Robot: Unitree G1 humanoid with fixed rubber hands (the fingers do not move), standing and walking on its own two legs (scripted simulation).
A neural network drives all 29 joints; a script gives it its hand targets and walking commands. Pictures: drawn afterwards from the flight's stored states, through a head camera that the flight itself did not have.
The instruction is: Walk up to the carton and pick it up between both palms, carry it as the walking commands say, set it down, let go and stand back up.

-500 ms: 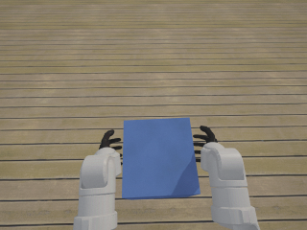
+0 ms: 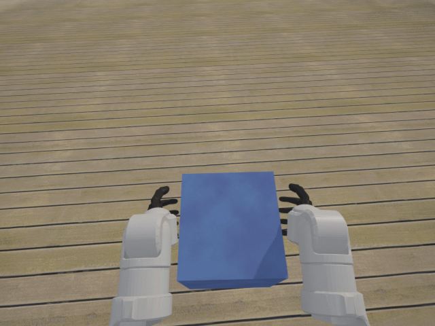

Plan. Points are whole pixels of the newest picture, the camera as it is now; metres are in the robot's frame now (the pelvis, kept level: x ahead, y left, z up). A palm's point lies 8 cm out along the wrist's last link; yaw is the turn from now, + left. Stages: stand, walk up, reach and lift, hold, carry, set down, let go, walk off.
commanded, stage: carry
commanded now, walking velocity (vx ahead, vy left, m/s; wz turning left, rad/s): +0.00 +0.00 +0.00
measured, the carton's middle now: (228, 234) +0.34 -0.01 -0.01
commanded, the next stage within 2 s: none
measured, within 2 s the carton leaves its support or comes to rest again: neither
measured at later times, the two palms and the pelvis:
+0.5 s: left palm (159, 219) +0.31 +0.12 +0.08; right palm (299, 215) +0.31 -0.13 +0.08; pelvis +0.01 +0.00 +0.00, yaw +0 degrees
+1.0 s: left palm (162, 223) +0.32 +0.12 +0.06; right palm (301, 217) +0.32 -0.15 +0.06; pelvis +0.03 -0.01 +0.00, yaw +0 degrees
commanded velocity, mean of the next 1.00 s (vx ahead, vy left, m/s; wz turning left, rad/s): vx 0.00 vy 0.00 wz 0.00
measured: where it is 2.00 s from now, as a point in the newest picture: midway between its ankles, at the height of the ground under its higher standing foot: outside the picture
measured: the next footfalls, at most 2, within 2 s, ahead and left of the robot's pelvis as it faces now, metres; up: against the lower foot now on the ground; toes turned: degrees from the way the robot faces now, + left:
none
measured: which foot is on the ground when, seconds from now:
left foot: down 0.00-1.00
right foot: down 0.00-1.00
